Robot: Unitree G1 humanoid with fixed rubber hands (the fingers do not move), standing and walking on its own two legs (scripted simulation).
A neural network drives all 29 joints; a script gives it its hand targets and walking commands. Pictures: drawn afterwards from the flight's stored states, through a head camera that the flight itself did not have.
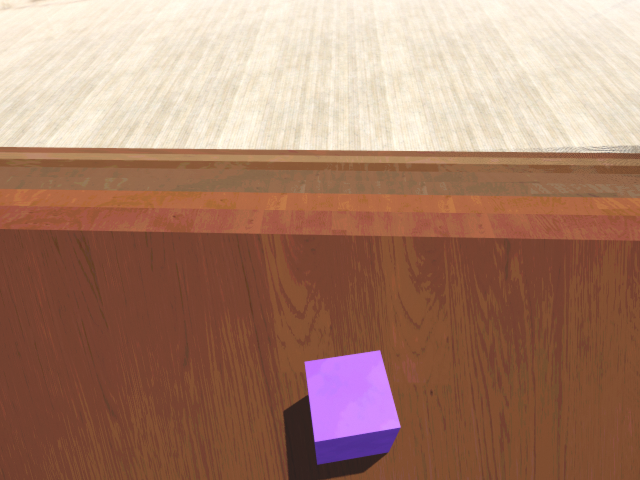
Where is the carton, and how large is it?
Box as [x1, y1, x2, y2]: [305, 350, 400, 464]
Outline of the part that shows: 379,350 305,362 317,464 387,452 389,450 400,426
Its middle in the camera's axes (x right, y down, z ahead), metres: +0.08 +0.48 +1.08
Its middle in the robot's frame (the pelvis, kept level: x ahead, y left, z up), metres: +0.41 -0.05 -0.65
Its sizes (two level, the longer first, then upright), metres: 0.210 0.200 0.250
